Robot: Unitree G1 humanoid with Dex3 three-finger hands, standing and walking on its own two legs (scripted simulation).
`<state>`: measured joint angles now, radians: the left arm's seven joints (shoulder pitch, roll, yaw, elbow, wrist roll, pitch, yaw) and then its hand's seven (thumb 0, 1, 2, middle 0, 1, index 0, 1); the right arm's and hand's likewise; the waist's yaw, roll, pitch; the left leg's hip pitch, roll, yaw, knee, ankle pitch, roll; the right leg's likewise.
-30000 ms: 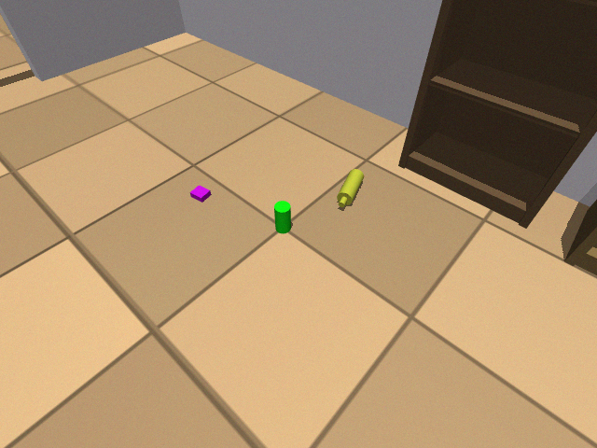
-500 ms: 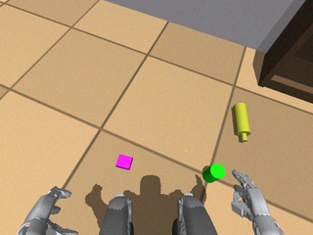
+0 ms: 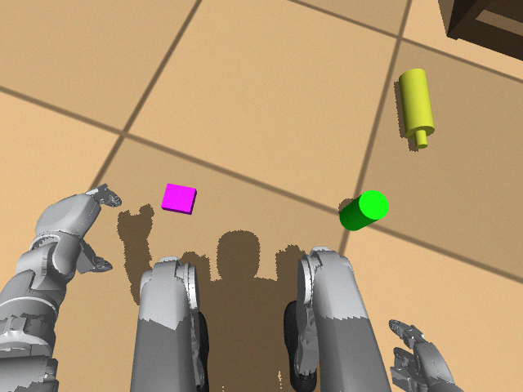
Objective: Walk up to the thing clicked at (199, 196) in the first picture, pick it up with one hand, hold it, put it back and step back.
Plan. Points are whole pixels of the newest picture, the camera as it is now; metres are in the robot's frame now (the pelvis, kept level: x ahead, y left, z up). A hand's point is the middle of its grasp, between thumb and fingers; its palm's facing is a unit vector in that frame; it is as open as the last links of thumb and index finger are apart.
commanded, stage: rise first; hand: left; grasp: from above
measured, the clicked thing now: (179, 199) +0.51 +0.17 -0.42
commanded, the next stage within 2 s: none
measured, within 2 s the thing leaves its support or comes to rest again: neither
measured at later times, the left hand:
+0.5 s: hand (116, 220) +0.41 +0.27 -0.23, palm faces -0.51 -0.11 -0.85, open 12.8 cm
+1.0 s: hand (127, 214) +0.43 +0.26 -0.27, palm faces -0.51 -0.02 -0.86, open 12.6 cm
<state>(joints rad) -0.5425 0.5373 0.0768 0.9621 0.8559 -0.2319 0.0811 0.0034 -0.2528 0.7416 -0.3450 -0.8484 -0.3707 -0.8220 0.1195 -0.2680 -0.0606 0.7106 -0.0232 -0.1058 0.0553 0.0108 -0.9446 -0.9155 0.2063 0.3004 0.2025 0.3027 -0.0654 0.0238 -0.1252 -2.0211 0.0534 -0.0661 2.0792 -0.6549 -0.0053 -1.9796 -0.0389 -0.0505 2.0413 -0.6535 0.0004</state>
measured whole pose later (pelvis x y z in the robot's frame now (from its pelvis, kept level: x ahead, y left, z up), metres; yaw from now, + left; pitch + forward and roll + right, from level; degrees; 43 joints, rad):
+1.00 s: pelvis +0.00 +0.01 -0.10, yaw -3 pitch +33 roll -7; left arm -0.84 0.68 0.05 1.34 1.29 -0.38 0.36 0.00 -0.24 0.79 -0.29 -0.75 -0.31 -0.73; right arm 0.11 -0.26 -0.01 0.77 -0.14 0.00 0.12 0.00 -0.92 -0.91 0.20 0.30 0.20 0.30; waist -0.18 -0.01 -0.06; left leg -2.30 0.04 -0.12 2.40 -0.68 0.00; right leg -2.23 -0.03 -0.07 2.33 -0.67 0.01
